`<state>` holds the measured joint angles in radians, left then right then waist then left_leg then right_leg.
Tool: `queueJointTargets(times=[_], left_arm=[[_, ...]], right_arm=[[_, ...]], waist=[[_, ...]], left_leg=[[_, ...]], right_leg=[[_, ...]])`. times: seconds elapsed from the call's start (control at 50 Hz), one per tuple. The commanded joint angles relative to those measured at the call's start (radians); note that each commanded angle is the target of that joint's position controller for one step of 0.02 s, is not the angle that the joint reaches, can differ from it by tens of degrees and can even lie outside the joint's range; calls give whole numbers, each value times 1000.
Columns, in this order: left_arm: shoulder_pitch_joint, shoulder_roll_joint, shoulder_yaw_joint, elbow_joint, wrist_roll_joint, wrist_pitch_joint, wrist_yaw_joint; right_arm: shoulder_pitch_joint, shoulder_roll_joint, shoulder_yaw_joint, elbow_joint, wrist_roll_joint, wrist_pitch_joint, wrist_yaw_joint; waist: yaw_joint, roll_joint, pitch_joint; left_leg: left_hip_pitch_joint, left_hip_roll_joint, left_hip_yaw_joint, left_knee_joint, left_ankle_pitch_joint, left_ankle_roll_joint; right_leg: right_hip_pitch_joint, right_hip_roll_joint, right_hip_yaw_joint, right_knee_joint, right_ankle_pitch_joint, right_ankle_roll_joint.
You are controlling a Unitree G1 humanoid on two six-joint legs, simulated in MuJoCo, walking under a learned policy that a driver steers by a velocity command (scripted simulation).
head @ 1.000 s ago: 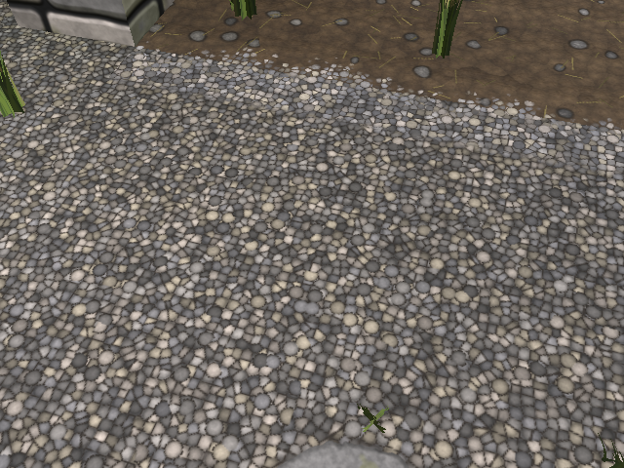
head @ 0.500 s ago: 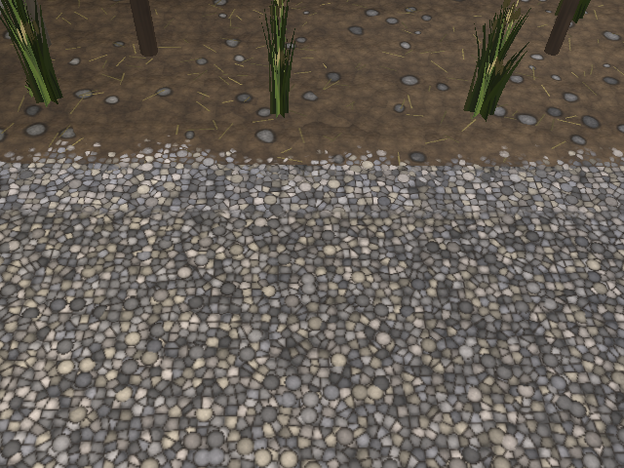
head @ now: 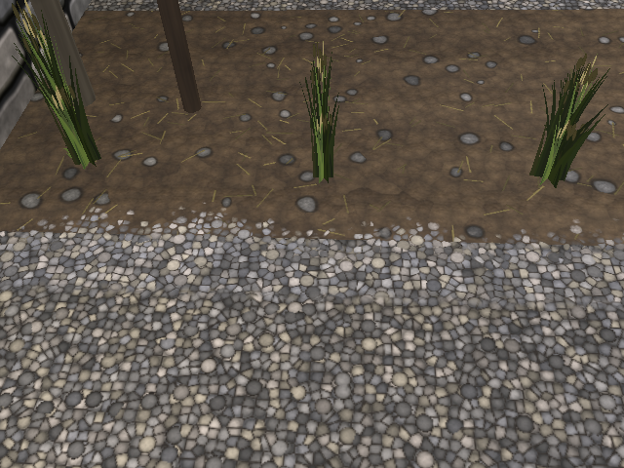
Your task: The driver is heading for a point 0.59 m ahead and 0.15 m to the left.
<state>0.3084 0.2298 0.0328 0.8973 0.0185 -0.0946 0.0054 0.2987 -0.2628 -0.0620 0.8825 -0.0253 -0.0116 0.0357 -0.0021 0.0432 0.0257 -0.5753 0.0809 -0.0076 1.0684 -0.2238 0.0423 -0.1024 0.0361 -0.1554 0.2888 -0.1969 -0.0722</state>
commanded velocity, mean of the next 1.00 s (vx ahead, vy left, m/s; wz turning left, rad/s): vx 0.19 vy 0.00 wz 0.45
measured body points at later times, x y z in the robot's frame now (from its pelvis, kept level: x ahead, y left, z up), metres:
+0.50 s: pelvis +0.20 +0.05 -0.01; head +0.25 +0.07 +0.43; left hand +0.25 +0.32 -0.14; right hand +0.37 -0.19 -0.14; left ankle +0.26 +0.10 -0.75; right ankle +0.24 -0.11 -0.66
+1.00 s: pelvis +0.26 +0.00 +0.00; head +0.30 -0.02 +0.45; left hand +0.24 +0.28 -0.11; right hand +0.48 -0.19 -0.14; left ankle +0.19 +0.10 -0.70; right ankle +0.31 -0.08 -0.75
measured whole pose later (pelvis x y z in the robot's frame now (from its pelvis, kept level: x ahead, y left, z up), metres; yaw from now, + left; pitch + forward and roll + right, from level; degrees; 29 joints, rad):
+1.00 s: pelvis +0.26 +0.00 +0.00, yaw +29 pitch +0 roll +1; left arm 0.21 0.22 0.01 0.79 0.02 0.00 0.04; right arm 0.21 -0.28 -0.07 0.80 -0.02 0.05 -0.01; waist -0.01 0.05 0.04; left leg -0.38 -0.13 -0.13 0.85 -0.43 -0.01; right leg -0.20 0.03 0.02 0.41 -0.21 -0.04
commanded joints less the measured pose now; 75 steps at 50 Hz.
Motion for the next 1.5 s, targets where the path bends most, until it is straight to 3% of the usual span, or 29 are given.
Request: queueJointTargets(times=[0.02, 0.16, 0.24, 0.26, 0.28, 0.3, 0.32, 0.34, 0.38, 0.4, 0.48, 0.66, 0.76, 0.82, 0.84, 0.86, 0.88, 0.9, 0.94, 1.0, 1.12, 1.16, 1.2, 1.22, 1.24, 1.3, 1.38, 1.44, 1.5], left_arm=[[10, 93, 21, -32, -3, -24, 7], [90, 117, 24, 19, 0, -13, 19], [76, 167, 37, 26, 0, 12, 38], [65, 176, 41, 19, -4, 21, 39], [45, 178, 42, 6, -16, 23, 34], [122, 66, 20, -40, -10, 19, 26], [131, 103, 26, -68, -24, 31, 26], [66, 120, 26, -75, -13, 32, 25], [-19, 110, 24, -91, 0, 32, 24], [-15, 114, 28, -97, 17, 51, 22], [20, 77, 22, -105, 17, 105, 22], [-178, 108, 27, -184, 7, 130, 32], [-145, 105, 20, -183, -13, 114, 39], [-56, 94, 15, -164, -17, 99, 44], [-38, 110, 17, -160, -8, 90, 48], [-73, 172, 23, -178, 13, 83, 55], [-144, 234, 31, -201, 17, 88, 46], [-110, 188, 27, -186, 11, 85, 39], [-172, 120, 4, -183, 0, 81, 30], [-144, 120, 2, -159, -1, 78, 33], [-72, 151, 12, -90, 0, 91, 27], [-82, 150, 14, -76, -6, 93, 27], [-49, 123, 11, -74, -15, 83, 17], [-68, 102, 4, -49, -13, 86, 19], [-96, 132, 12, -35, -9, 92, 22], [-96, 121, 15, -2, -6, 100, 18], [-80, 106, 10, 56, -8, 101, 20], [-77, 116, 17, 74, 1, 110, 13], [-129, 68, 6, 46, 16, 101, -3]], right_arm=[[-25, -21, -7, -62, -3, 4, 11], [-252, 3, 18, -154, -12, -3, 30], [-103, -28, 5, -125, -25, -15, 17], [2, -54, -8, -96, -30, -26, 10], [116, -101, -27, -64, -42, -40, -4], [114, -236, -59, -64, -35, -43, -16], [158, -290, -79, -84, 13, -30, -19], [92, -254, -75, -108, 29, -12, -32], [-35, -133, -41, -118, 33, 4, -43], [-52, -102, -32, -120, 40, 7, -46], [-61, -144, -41, -126, 13, -8, -34], [-12, -167, -57, -151, 6, 35, -41], [-22, -151, -51, -154, -7, 43, -38], [-55, -142, -41, -151, 7, 52, -42], [-53, -123, -33, -152, 15, 51, -47], [0, -55, -14, -157, 18, 46, -48], [-8, -84, -22, -169, 21, 44, -55], [-19, -135, -34, -150, 0, 47, -58], [-9, -121, -35, -117, 11, 53, -50], [-13, -92, -21, -92, 9, 64, -43], [-70, -60, 7, -51, 35, 67, -63], [-40, -69, 10, -16, 25, 54, -71], [-75, -150, -1, -2, 8, 39, -74], [-107, -100, 12, 10, 20, 35, -64], [-102, -76, 19, 13, 16, 29, -59], [-78, -80, 27, 68, 14, 20, -72], [-81, -75, 34, 106, 16, 15, -74], [-41, -122, 17, 130, 12, 26, -71], [14, -159, -4, 143, 10, 27, -68]], waist=[[-11, -109, 38], [35, -93, 92], [-29, -136, -14], [-70, -131, -80], [-138, -75, -150], [-58, 142, -254], [-89, 139, -437], [-84, 3, -363], [-26, -66, -118], [0, -65, -82], [39, -39, -124], [-38, 59, -77], [-39, 86, -86], [10, 75, -82], [16, 34, -76], [-29, -162, -85], [-41, -267, -33], [-16, -178, -50], [-52, -128, -26], [-34, -189, -48], [11, -212, -70], [-12, -174, -72], [43, -33, -71], [27, 13, -53], [0, -14, -9], [7, 26, 11], [12, -4, 23], [-3, 34, 49], [-34, 138, 154]], left_leg=[[-119, 30, -8, -23, 113, -16], [-64, -12, 111, -379, 217, 25], [147, -141, 182, -453, 82, 94], [272, -165, 161, -512, 108, 118], [460, -130, 96, -623, 290, 156], [770, 182, -225, -465, 957, 255], [927, 324, -562, -548, 1118, 432], [834, 293, -455, -603, 995, 405], [550, 188, -328, -692, 798, 316], [456, 147, -284, -720, 769, 285], [338, 76, -227, -732, 737, 242], [365, 40, -412, -786, 57, 184], [370, 48, -435, -726, 233, 176], [337, 23, -448, -665, 295, 127], [288, -13, -430, -626, 191, 80], [221, -111, -306, -470, -75, 23], [116, -263, -127, -362, -317, -9], [183, -202, -142, -201, -347, -24], [215, -190, -147, -133, -246, -45], [211, -186, -115, -188, -219, -77], [352, -141, -17, -597, -146, -73], [495, -101, -53, -794, 89, -52], [561, 14, -163, -695, 280, -11], [474, 18, -160, -696, 213, 8], [431, 3, -156, -721, 158, 4], [408, -5, -155, -751, 129, -2], [395, -4, -159, -771, 76, 3], [352, -14, -208, -808, -408, 59], [339, 155, -440, -959, -647, 167]], right_leg=[[15, -269, 112, -167, 276, -84], [108, -277, -30, -110, 489, -62], [177, -269, -85, 228, 1017, -21], [146, -262, -80, 404, 952, -11], [28, -218, -93, 664, 681, 25], [-303, -84, -81, 1002, -310, 69], [-489, 33, 116, 1239, -450, 97], [-540, -45, 197, 1226, -330, 92], [-529, -98, 194, 1077, -221, 97], [-477, -108, 198, 1015, -209, 104], [-379, -83, 184, 875, -173, 120], [-459, -58, 232, 618, -125, 130], [-311, -16, 205, 458, -204, 92], [-135, 3, 185, 171, -115, 54], [-51, -46, 235, 33, -41, 38], [3, -259, 460, -80, -31, -11], [-74, -419, 641, -74, 250, -139], [-125, -424, 608, -38, 350, -205], [-136, -289, 427, -10, 390, -147], [-29, -212, 325, 40, 539, -107], [58, -207, 356, 104, 554, -98], [-8, -193, 359, 115, 473, -45], [-106, -119, 308, 80, 231, 8], [-50, -87, 274, 35, 119, 20], [-44, -89, 275, 59, 110, 19], [-20, -101, 278, 62, 140, 14], [-19, -98, 277, 43, 102, 24], [-107, -22, 221, 132, -279, 8], [-298, 6, 125, 381, -243, 13]])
